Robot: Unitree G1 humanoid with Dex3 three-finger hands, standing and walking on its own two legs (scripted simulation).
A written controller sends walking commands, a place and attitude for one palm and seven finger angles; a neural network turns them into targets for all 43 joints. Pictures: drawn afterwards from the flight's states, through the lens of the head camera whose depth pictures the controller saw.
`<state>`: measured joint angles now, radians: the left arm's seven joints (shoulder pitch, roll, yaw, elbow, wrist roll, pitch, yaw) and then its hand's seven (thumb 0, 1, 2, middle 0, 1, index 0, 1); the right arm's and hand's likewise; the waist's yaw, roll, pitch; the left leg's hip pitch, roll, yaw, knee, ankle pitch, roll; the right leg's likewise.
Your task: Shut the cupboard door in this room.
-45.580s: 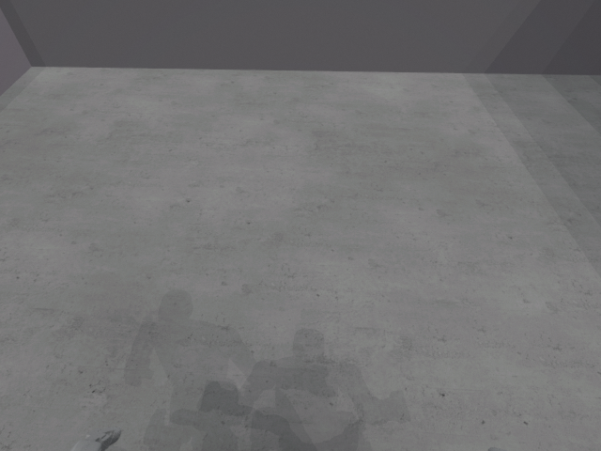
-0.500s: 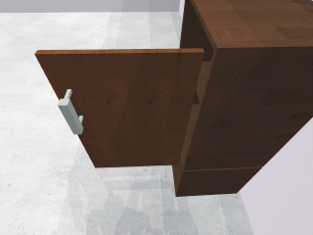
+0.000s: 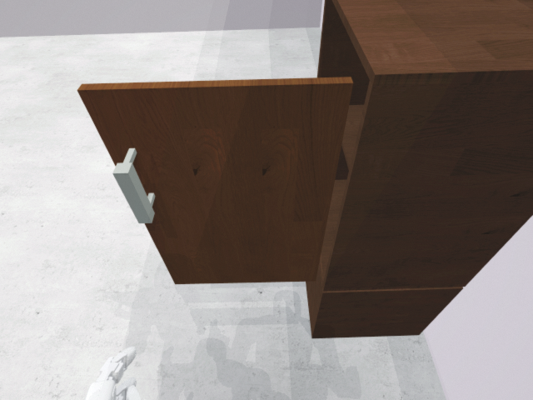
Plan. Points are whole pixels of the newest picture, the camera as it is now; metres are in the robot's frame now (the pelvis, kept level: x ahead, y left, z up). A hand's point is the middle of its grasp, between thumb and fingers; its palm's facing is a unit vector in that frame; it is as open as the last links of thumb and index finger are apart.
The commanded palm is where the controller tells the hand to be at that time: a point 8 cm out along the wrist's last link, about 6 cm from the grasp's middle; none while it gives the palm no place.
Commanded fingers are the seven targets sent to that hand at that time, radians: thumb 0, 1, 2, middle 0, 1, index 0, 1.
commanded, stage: raise the hand and make a fist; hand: left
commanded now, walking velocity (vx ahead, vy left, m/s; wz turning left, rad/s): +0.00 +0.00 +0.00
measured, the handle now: (138, 186) +0.44 +0.25 +0.07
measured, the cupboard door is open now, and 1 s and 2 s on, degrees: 89 89 89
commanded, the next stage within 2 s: bring the fist close to the handle in 1.78 s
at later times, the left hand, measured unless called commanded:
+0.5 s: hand (147, 385) +0.14 +0.16 +0.03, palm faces +0.07 -1.00 -0.04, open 5.1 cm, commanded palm +0.13 +0.22 -0.01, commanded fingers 0.00 0.90 0.90 -0.79 -0.94 -0.79 -0.94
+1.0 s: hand (146, 357) +0.18 +0.18 +0.02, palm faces -0.04 -1.00 -0.05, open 3.2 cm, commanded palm +0.15 +0.24 +0.04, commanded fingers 0.00 0.90 0.90 -1.25 -1.44 -1.25 -1.44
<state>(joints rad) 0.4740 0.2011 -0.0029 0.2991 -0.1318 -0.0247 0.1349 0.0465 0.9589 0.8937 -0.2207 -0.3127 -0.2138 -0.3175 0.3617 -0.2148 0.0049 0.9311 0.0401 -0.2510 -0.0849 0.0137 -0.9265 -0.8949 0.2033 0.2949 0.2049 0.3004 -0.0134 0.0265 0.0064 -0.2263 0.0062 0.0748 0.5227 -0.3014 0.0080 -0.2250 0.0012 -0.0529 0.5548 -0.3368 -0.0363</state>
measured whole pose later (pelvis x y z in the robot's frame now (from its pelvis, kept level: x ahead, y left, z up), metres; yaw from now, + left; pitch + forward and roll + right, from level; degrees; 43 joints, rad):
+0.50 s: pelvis -0.06 -0.01 -0.09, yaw +4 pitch +11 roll -2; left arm 0.37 0.18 0.03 -0.16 -0.24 -0.54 -0.17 0.02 0.91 0.90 -0.61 -0.74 -0.60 -0.75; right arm 0.13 -0.23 0.03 0.53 0.01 -0.27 -0.03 0.01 -0.91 -0.90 0.20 0.29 0.20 0.30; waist 0.06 0.05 -0.10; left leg -0.89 0.02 -0.04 1.17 -0.48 0.00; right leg -0.81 -0.01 -0.16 1.13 -0.52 -0.06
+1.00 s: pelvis -0.03 +0.01 -0.05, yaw +1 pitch +10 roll -1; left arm 0.44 0.24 0.05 -0.18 -0.22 -0.23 -0.18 0.02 0.90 0.90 -1.07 -1.24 -1.06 -1.25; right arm 0.27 -0.25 0.00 0.51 0.03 -0.21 -0.07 0.01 -0.91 -0.90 0.20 0.29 0.20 0.30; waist 0.00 0.03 -0.09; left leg -0.67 0.01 0.04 0.95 -0.45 0.03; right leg -0.63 -0.01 -0.09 0.93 -0.46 -0.02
